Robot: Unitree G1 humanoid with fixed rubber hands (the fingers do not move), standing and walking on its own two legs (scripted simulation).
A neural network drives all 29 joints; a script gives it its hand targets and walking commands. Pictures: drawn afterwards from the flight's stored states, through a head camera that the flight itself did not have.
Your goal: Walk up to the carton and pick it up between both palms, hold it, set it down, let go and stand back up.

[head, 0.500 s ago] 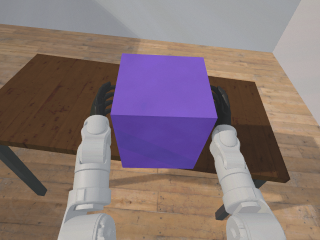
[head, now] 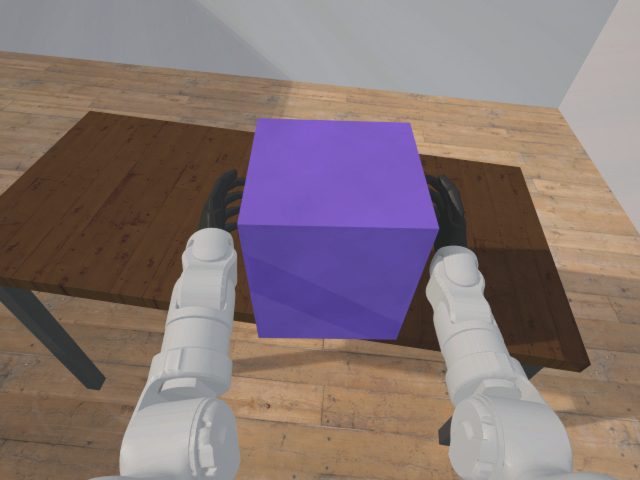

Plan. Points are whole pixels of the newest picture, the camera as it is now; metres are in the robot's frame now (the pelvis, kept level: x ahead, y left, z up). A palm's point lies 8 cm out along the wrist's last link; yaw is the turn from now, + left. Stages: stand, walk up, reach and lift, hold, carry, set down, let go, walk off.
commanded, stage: set down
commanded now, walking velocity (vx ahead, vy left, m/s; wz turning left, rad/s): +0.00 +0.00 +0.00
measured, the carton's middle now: (330, 235) +0.42 -0.02 +0.06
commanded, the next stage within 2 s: none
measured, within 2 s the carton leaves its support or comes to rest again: rests again in 1.66 s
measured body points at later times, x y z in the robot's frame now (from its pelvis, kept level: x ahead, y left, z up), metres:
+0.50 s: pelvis +0.01 -0.01 +0.00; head +0.03 +0.00 +0.45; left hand +0.42 +0.12 +0.07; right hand +0.41 -0.18 +0.09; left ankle +0.01 +0.11 -0.75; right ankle +0.01 -0.10 -0.75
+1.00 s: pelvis +0.01 -0.01 +0.00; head +0.05 +0.00 +0.45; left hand +0.43 +0.10 +0.06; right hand +0.42 -0.20 +0.08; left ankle +0.01 +0.11 -0.75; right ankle +0.01 -0.09 -0.75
